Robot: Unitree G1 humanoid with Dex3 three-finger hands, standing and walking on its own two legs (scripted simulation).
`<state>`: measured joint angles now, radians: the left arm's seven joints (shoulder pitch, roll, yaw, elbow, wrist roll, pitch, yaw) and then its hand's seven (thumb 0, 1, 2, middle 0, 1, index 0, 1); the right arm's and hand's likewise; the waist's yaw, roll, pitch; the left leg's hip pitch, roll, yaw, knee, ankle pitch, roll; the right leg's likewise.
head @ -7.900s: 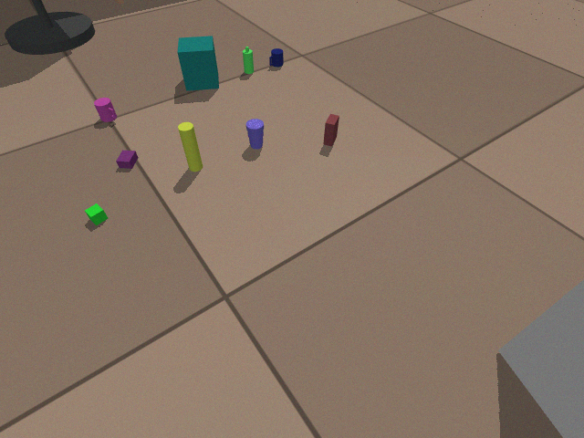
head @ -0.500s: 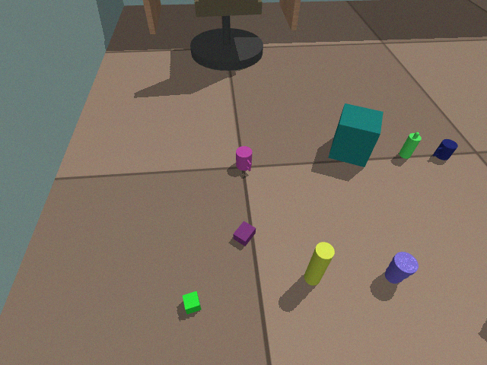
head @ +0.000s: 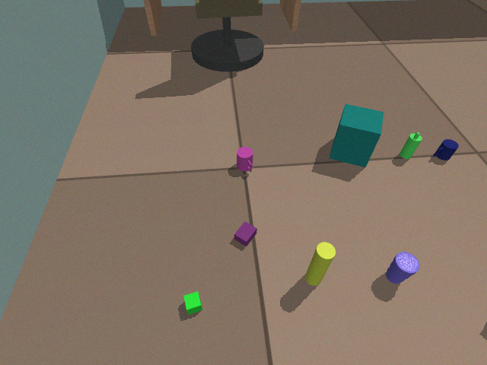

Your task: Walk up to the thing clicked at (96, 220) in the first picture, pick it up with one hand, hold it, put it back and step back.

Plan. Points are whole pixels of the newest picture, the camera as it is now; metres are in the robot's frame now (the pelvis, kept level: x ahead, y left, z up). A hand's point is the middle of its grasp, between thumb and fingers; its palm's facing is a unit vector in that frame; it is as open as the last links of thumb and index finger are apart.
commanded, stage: stand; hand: left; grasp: from above
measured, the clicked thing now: (193, 302) +0.47 +0.20 -0.75
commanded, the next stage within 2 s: rise first in 0.80 s
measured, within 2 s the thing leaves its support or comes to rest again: neither
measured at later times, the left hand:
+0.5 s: hand out of the picture +0.07 +0.25 -0.16, palm faces -0.03 -0.94 -0.34, open 7.4 cm
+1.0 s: hand out of the picture +0.10 +0.25 -0.16, palm faces +0.04 -0.94 -0.33, open 7.6 cm
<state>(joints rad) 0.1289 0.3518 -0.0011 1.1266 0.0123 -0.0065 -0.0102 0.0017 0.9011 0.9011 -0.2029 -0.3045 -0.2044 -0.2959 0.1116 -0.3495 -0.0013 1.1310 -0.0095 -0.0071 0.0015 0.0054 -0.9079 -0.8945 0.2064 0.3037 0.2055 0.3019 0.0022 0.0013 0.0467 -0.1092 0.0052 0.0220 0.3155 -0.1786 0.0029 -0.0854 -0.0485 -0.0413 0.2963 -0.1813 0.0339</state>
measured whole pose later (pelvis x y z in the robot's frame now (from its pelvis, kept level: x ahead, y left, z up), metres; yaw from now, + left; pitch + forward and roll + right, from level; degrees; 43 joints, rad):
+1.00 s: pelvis -0.01 +0.00 +0.00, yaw +0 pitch +1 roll +0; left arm 0.07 0.33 0.04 1.07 -0.02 -0.03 0.01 0.01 0.83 0.91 -0.20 -0.38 -0.19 -0.37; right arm 0.17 -0.33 0.01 0.96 0.04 -0.03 -0.03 0.01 -0.92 -0.90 0.20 0.30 0.20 0.30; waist 0.00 0.00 0.06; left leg -0.21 0.01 0.02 0.41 -0.21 0.00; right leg -0.19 -0.05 -0.04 0.39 -0.22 0.03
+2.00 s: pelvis -0.03 +0.00 -0.13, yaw -1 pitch +23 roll -2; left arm 0.16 0.36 0.12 0.54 0.36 0.18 0.04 -0.01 -0.54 0.97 -0.14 -1.01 -0.11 -1.04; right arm 0.17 -0.24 -0.02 0.56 0.00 -0.19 -0.04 0.01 -0.84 -0.89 0.21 0.30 0.21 0.30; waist -0.03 0.01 -0.14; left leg -1.15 0.04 -0.02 1.32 -0.58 0.00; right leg -1.11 -0.04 -0.04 1.28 -0.58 0.02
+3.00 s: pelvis -0.10 +0.00 -0.41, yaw -6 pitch +36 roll -7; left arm -0.94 0.67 0.15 1.47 1.13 -0.01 0.46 0.00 -0.56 1.03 -0.10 -1.00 -0.10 -1.00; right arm 0.16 -0.25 0.02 0.80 -0.11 -0.12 0.10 0.00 -0.90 -0.90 0.21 0.30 0.21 0.30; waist -0.22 0.00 -0.10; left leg -2.24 0.04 -0.09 2.27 -0.67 0.02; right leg -2.17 -0.02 -0.05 2.20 -0.67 0.03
